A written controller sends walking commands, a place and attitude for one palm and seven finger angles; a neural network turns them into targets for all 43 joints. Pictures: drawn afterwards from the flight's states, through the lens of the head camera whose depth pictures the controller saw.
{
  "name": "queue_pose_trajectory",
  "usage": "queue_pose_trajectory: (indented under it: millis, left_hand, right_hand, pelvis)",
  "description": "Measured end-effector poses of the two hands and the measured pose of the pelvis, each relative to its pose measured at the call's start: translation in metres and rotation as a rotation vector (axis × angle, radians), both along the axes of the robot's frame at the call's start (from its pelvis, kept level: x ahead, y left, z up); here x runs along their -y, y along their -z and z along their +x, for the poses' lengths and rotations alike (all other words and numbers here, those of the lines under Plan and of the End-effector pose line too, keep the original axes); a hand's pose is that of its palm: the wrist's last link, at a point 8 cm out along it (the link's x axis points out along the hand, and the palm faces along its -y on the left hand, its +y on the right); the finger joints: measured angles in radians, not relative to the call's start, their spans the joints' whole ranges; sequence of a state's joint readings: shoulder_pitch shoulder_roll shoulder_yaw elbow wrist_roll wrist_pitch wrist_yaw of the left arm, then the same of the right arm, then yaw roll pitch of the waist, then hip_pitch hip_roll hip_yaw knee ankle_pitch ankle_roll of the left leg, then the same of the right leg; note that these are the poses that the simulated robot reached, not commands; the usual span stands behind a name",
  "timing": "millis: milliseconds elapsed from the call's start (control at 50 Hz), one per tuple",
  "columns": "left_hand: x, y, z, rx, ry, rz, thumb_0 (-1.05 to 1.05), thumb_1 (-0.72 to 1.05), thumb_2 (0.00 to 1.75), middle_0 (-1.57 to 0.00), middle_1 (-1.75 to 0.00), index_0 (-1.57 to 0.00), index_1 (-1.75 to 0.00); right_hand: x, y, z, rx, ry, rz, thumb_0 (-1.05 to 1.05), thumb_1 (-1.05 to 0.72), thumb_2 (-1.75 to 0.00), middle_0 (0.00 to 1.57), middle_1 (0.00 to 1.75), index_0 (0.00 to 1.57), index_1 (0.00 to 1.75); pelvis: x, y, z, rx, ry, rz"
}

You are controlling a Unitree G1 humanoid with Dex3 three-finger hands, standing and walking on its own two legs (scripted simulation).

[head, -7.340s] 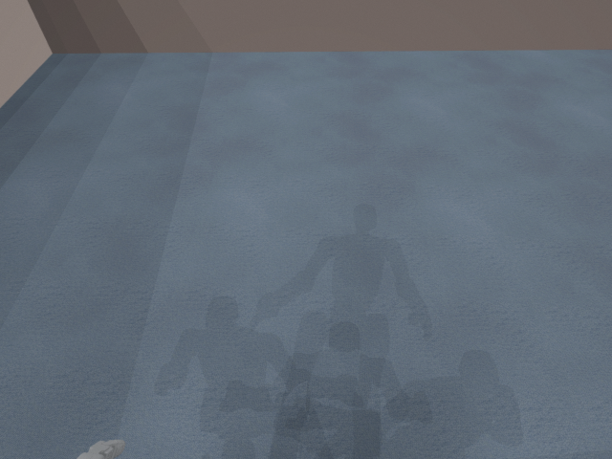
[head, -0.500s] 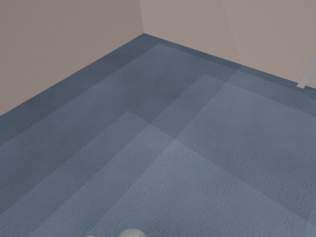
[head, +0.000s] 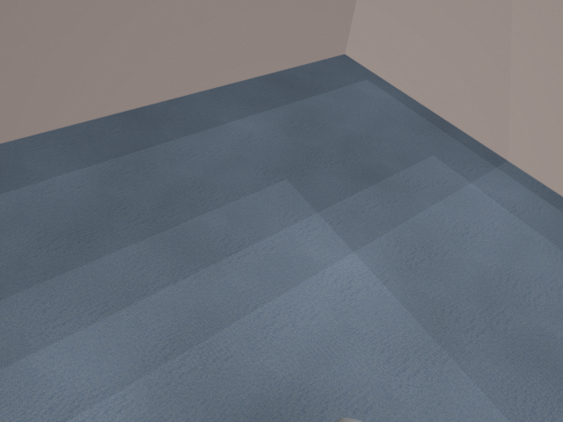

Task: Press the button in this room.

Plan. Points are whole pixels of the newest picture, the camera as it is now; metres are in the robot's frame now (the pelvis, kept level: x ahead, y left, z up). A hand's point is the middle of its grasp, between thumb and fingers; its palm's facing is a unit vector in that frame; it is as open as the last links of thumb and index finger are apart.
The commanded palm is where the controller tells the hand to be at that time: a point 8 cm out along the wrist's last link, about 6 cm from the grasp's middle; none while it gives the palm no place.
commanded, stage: turn or walk to find it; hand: left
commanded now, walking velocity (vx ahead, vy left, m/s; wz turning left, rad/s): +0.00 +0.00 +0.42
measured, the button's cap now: out of the picture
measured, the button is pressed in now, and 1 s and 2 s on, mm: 0 0 0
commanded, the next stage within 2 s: none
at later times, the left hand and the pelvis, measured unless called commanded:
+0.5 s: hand out of the picture +0.01 +0.15 -0.14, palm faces +0.22 -0.94 -0.27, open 7.4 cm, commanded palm none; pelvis -0.04 -0.06 +0.00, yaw +13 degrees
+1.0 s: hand out of the picture -0.12 +0.21 -0.17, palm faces +0.46 -0.86 -0.24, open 7.4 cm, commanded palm none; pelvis -0.07 -0.01 +0.00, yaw +25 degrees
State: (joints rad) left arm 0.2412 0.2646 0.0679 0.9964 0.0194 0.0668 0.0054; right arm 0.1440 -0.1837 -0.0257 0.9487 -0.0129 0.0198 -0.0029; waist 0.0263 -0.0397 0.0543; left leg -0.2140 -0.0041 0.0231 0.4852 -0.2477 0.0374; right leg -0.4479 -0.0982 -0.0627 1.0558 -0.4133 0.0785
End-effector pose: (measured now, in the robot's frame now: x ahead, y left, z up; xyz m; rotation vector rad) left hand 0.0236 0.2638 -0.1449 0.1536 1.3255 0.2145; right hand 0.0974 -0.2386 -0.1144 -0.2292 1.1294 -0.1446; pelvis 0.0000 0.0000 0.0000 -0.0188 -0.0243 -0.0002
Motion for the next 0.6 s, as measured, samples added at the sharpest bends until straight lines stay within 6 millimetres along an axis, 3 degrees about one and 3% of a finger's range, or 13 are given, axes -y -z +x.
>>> queue_pose_trajectory:
  millis: [140, 280, 460, 600]
  left_hand:
    - [0.009, -0.013, 0.019, 0.089, 0.001, 0.025, 0.0, 0.91, 0.9, -0.2, -0.3, -0.2, -0.3]
    - [0.042, -0.024, 0.03, 0.194, 0.001, 0.067, 0.0, 0.9, 0.9, -0.2, -0.3, -0.2, -0.3]
    - [0.073, -0.036, -0.023, 0.158, -0.091, 0.068, 0.0, 0.9, 0.9, -0.21, -0.3, -0.2, -0.3]
    - [0.073, -0.025, -0.069, 0.11, -0.194, 0.045, 0.0, 0.9, 0.9, -0.21, -0.3, -0.2, -0.3]
  right_hand:
    - [0.002, 0.012, -0.021, -0.036, -0.004, 0.04, 0.0, -0.9, -0.9, 0.21, 0.3, 0.21, 0.29]
    - [0.032, 0.042, -0.058, -0.134, 0.001, 0.081, 0.0, -0.9, -0.9, 0.21, 0.3, 0.21, 0.29]
    - [0.065, 0.04, -0.074, -0.22, -0.053, 0.069, 0.01, -0.91, -0.9, 0.2, 0.3, 0.2, 0.29]
    - [0.061, 0.033, -0.065, -0.261, -0.14, 0.025, 0.01, -0.91, -0.9, 0.2, 0.3, 0.2, 0.29]
  pelvis:
    - [0.007, 0.0, -0.01, -0.005, -0.046, 0.013]
    - [0.036, 0.01, -0.023, -0.014, -0.106, 0.035]
    - [0.055, -0.001, -0.036, 0.0, -0.205, 0.058]
    - [0.052, -0.001, -0.044, -0.012, -0.28, 0.052]
